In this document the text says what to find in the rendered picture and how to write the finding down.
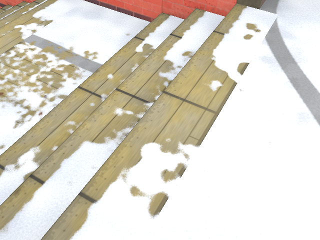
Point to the stairs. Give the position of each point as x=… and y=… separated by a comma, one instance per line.
x=8, y=13
x=45, y=169

